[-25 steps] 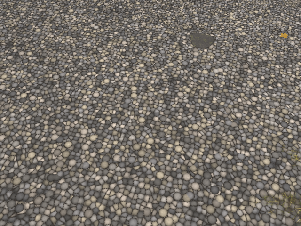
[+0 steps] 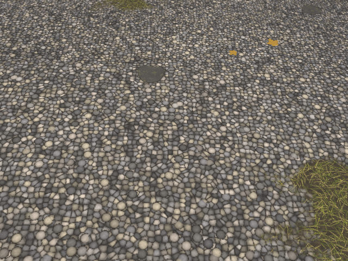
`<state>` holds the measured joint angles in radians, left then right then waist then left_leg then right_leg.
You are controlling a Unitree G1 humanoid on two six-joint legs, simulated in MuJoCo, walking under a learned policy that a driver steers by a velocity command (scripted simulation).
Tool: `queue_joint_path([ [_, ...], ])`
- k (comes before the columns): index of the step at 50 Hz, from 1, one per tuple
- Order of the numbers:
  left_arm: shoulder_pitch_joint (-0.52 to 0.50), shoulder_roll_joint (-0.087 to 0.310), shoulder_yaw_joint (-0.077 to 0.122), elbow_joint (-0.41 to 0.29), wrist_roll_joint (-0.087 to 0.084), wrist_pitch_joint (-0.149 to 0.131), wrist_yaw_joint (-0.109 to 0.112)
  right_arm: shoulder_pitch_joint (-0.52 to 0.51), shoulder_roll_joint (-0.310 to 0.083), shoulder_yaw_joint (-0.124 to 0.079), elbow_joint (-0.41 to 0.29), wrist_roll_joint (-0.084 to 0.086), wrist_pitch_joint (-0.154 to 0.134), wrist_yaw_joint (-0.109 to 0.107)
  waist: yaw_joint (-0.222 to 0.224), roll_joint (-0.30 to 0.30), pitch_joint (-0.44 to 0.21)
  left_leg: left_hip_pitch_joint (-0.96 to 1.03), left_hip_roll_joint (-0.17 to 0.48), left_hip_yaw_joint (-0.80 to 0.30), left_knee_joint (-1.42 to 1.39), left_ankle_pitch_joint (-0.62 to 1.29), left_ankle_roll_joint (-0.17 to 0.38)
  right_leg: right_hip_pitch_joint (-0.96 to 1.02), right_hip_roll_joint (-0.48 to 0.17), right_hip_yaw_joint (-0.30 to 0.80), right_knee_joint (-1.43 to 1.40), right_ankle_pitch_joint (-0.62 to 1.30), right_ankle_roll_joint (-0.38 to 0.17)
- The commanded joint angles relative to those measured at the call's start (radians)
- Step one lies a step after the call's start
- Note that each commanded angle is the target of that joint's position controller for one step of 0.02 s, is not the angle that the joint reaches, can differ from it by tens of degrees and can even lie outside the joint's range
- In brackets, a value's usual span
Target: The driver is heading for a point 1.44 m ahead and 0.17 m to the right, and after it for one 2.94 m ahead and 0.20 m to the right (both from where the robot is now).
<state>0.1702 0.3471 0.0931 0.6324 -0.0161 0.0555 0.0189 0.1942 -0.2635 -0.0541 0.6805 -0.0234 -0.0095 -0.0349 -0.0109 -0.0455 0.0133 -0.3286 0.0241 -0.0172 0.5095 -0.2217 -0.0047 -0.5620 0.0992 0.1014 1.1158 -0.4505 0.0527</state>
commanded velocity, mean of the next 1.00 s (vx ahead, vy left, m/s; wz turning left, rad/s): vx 0.16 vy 0.00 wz -0.37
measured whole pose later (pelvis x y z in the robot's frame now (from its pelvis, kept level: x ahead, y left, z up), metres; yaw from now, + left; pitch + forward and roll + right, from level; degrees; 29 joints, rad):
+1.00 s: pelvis +0.11 -0.05 +0.01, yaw -20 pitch +2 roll -1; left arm 0.16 0.29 0.06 0.67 -0.01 -0.06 -0.03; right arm 0.43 -0.25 -0.04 0.81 0.01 -0.07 0.00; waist -0.08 -0.04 0.01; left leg -0.01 0.00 0.00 0.25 -0.29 0.02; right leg -0.62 -0.06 0.02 0.74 -0.09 0.02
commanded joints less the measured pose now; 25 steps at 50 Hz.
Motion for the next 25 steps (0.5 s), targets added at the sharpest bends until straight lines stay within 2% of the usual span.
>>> queue_joint_path([
  [1,0.018,0.052,0.02,-0.061,-0.009,0.007,0.001,-0.05,-0.14,-0.038,-0.076,0.005,0.0,-0.014,0.013,0.198,-0.058,0.171,0.206,-0.14,-0.162,0.352,0.181,-0.096,-0.06,-0.048,0.067,0.054,0.043],
  [3,-0.034,0.031,0.011,-0.089,-0.011,0.004,-0.003,-0.016,-0.156,-0.047,-0.065,0.002,0.011,-0.02,-0.021,0.229,-0.076,0.233,0.227,-0.118,-0.159,0.365,0.199,-0.088,-0.083,-0.07,-0.041,0.055,0.053],
  [5,-0.051,0.018,0.004,-0.104,-0.006,0.002,-0.013,-0.015,-0.18,-0.058,-0.061,0.006,0.017,-0.019,-0.032,0.245,-0.1,0.24,0.248,-0.09,-0.152,0.37,0.207,-0.012,-0.107,-0.091,-0.157,0.038,0.047],
  [8,-0.043,0.032,0.008,-0.111,-0.005,0.005,-0.026,-0.029,-0.207,-0.071,-0.056,0.018,0.018,-0.008,-0.033,0.266,-0.112,0.211,0.277,-0.061,-0.147,0.371,0.21,0.108,-0.11,-0.138,-0.302,0.043,0.02],
  [10,-0.023,0.041,0.015,-0.109,-0.006,0.01,-0.034,-0.037,-0.213,-0.075,-0.048,0.031,0.016,-0.001,-0.022,0.265,-0.107,0.208,0.291,-0.053,-0.123,0.352,0.197,0.162,-0.105,-0.158,-0.413,0.081,-0.009],
  [12,0.05,0.037,0.024,-0.082,-0.004,0.01,-0.039,-0.053,-0.202,-0.074,-0.038,0.051,0.015,0.001,0.023,0.236,-0.109,0.158,0.268,-0.002,-0.041,0.294,0.14,0.299,-0.073,-0.19,-0.626,0.232,-0.064],
  [13,0.085,0.064,0.036,-0.073,-0.001,0.009,-0.031,-0.002,-0.168,-0.067,-0.014,0.047,0.012,0.004,0.027,0.155,-0.111,0.065,0.229,0.059,0.059,0.183,0.07,0.424,-0.081,-0.131,-0.717,0.351,-0.099],
  [14,0.112,0.182,0.064,-0.088,0.002,0.003,-0.014,0.011,-0.103,-0.047,-0.038,0.0,0.01,0.011,0.001,-0.146,-0.114,-0.198,0.112,0.168,0.353,-0.194,-0.038,0.595,-0.325,0.204,-0.742,0.702,-0.192],
  [15,0.097,0.229,0.065,-0.109,0.036,-0.015,-0.019,-0.087,-0.107,-0.043,-0.093,-0.01,0.005,0.003,0.043,-0.269,-0.119,-0.386,-0.011,0.063,0.572,-0.464,-0.081,0.553,-0.496,0.425,-0.748,0.85,-0.399],
  [16,0.11,0.181,0.053,-0.103,0.049,-0.036,-0.024,-0.141,-0.151,-0.056,-0.095,0.007,0.003,-0.003,0.086,-0.159,-0.143,-0.385,0.005,-0.031,0.679,-0.439,-0.074,0.526,-0.462,0.388,-0.771,0.751,-0.415],
  [17,0.067,0.151,0.041,-0.092,0.041,-0.048,-0.02,-0.14,-0.16,-0.062,-0.086,0.02,0.006,-0.007,0.052,-0.118,-0.107,-0.388,0.018,-0.051,0.693,-0.354,-0.062,0.501,-0.4,0.305,-0.765,0.688,-0.356],
  [18,0.018,0.125,0.034,-0.094,0.02,-0.048,-0.012,-0.116,-0.155,-0.066,-0.064,0.015,0.009,-0.014,0.028,-0.072,-0.096,-0.385,0.026,-0.058,0.664,-0.28,-0.063,0.486,-0.347,0.252,-0.757,0.634,-0.303],
  [19,-0.016,0.106,0.025,-0.098,0.003,-0.044,-0.006,-0.102,-0.162,-0.069,-0.058,0.009,0.013,-0.019,0.013,-0.086,-0.089,-0.366,0.025,-0.059,0.644,-0.229,-0.07,0.463,-0.325,0.229,-0.755,0.643,-0.282],
  [21,-0.028,0.094,0.017,-0.098,0.01,-0.036,0.006,-0.068,-0.144,-0.066,-0.044,0.013,0.01,-0.011,-0.004,-0.093,-0.119,-0.299,-0.002,-0.042,0.642,-0.162,-0.083,0.437,-0.295,0.196,-0.751,0.683,-0.28],
  [24,-0.014,0.084,0.012,-0.084,0.015,-0.036,0.014,-0.075,-0.108,-0.049,-0.035,0.022,0.011,-0.002,0.011,-0.086,-0.133,-0.247,-0.002,-0.033,0.478,-0.12,-0.089,0.455,-0.281,0.177,-0.743,0.645,-0.273],
  [25,0.004,0.084,0.012,-0.075,0.012,-0.035,0.015,-0.077,-0.101,-0.043,-0.035,0.022,0.01,0.004,0.023,-0.089,-0.146,-0.217,0.001,-0.027,0.418,-0.109,-0.086,0.452,-0.275,0.184,-0.761,0.496,-0.273],
])
Keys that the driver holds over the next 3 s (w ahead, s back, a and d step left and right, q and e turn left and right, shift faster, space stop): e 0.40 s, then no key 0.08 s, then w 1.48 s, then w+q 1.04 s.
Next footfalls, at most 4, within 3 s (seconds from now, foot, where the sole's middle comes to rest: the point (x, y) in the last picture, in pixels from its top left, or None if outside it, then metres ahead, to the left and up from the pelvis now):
0.26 right None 0.02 -0.14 -0.77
0.72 left None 0.09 0.07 -0.77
1.16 right None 0.29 -0.28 -0.77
1.68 left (207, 215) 0.66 -0.16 -0.77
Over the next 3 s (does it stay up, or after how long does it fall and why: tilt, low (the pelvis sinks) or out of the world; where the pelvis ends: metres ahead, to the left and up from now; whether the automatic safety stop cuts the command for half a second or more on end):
stays up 1.13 -0.30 0.01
